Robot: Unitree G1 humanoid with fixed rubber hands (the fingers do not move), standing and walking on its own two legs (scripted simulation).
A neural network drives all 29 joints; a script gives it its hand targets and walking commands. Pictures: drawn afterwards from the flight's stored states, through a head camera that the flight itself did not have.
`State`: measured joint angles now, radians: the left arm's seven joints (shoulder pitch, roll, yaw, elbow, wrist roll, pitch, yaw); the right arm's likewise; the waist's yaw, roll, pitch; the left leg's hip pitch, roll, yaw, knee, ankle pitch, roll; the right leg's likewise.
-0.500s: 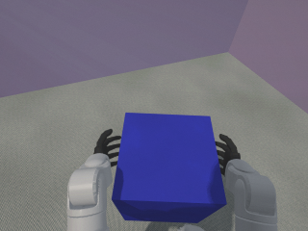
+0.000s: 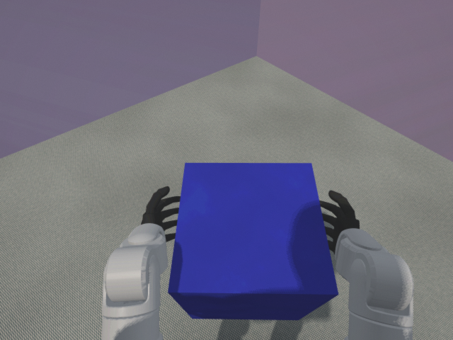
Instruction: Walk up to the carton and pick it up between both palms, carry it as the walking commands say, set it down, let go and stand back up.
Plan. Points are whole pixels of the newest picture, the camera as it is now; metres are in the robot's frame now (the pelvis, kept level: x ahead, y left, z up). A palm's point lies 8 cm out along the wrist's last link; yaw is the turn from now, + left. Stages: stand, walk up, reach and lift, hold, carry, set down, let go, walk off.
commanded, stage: carry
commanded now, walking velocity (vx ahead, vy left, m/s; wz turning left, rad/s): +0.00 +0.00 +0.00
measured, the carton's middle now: (246, 248) +0.29 -0.02 +0.01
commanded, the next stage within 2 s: none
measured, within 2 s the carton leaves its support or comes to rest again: neither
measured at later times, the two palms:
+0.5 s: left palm (198, 254) +0.24 +0.06 +0.09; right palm (413, 293) +0.18 -0.23 +0.08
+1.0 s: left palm (197, 273) +0.21 +0.06 +0.09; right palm (426, 317) +0.15 -0.23 +0.09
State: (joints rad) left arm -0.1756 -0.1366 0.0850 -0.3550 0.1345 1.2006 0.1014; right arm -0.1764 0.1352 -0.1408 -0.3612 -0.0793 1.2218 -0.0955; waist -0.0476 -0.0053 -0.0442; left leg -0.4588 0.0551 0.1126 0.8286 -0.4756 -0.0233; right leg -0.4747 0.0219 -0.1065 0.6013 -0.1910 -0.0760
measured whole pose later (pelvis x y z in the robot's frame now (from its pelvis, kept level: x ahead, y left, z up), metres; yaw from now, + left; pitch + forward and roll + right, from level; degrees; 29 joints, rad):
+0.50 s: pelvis -0.05 -0.04 +0.01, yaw -8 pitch +4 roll +2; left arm -0.18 -0.14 0.12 -0.30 0.13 1.22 0.10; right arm -0.16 0.13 -0.11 -0.30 -0.10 1.22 -0.10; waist -0.03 -0.03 -0.08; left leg -0.41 0.02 0.05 0.77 -0.47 -0.03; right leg -0.45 0.07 -0.02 0.38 0.00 -0.09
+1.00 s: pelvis -0.08 -0.04 +0.01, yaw -11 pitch +2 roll +0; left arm -0.18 -0.14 0.13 -0.25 0.13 1.21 0.09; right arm -0.18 0.14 -0.11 -0.24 -0.13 1.22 -0.09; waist -0.01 0.00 -0.11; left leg -0.32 0.05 0.10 0.56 -0.28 -0.01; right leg -0.42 0.00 -0.06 0.51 -0.14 -0.03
